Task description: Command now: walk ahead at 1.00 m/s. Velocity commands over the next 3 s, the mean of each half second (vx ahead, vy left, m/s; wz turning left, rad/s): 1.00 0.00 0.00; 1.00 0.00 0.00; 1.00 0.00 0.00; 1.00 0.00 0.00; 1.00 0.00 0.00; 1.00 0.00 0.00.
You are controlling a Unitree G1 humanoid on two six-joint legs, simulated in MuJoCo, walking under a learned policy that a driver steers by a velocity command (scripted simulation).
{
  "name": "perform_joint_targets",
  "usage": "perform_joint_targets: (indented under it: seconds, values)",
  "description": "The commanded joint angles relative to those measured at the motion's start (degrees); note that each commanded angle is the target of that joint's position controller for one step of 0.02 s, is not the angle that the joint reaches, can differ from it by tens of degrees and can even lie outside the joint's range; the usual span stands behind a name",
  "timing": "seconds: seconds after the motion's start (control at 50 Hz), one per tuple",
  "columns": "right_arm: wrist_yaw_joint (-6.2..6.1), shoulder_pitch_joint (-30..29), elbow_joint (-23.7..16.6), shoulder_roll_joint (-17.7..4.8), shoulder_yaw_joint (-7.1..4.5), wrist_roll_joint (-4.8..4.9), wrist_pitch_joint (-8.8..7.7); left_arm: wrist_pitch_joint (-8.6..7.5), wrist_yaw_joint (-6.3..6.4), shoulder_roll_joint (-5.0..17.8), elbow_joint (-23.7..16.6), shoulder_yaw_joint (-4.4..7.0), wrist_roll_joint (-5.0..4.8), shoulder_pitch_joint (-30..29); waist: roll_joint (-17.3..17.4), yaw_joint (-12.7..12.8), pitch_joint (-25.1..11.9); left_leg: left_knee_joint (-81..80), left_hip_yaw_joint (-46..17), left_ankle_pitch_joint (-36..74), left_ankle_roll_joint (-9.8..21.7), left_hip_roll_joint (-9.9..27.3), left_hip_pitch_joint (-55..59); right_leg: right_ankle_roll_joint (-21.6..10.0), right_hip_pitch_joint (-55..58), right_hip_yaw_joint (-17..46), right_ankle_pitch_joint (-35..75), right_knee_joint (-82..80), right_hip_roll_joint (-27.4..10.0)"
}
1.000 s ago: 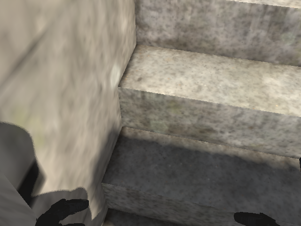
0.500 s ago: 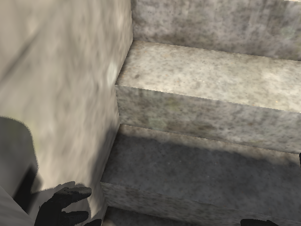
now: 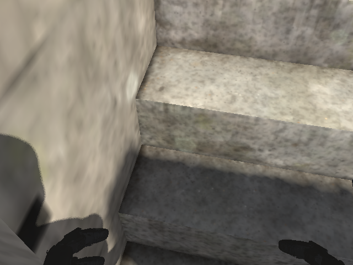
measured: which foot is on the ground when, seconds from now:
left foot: down 0.00-1.00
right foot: down 0.00-1.00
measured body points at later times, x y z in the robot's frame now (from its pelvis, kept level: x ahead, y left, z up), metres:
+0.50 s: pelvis +0.00 +0.00 +0.00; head +0.03 +0.00 +0.45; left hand +0.23 +0.21 -0.06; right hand +0.22 -0.20 -0.07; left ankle +0.05 +0.09 -0.74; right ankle -0.06 -0.07 -0.74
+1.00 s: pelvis +0.00 +0.00 +0.00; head +0.03 +0.00 +0.45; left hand +0.23 +0.21 -0.06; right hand +0.22 -0.20 -0.07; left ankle +0.05 +0.09 -0.74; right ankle -0.06 -0.07 -0.74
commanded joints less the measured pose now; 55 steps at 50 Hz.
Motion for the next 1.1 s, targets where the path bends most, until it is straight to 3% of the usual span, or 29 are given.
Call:
perform_joint_targets:
  seconds: [0.02, 1.1]
  values:
    - [-0.08, -3.6, -5.2, -3.8, -0.93, -0.03, -1.05, -0.96, 0.24, 4.7, -5.8, 1.59, 0.01, -5.2, 0.1, 0.1, -9.3, -1.1, -4.4, 5.7, 0.0, 8.4, -3.2, 1.7, 9.8, 5.5, 18.2, 0.0, -8.1]
    - [-0.08, -5.5, -5.8, -3.3, -0.43, -0.50, -0.93, -1.23, 0.17, 4.1, -4.5, 1.57, -0.30, -4.3, 0.3, 0.4, -9.4, -2.3, -4.3, 7.1, -0.5, 9.7, 0.4, 1.8, 8.2, 6.3, 17.5, -2.4, -8.3]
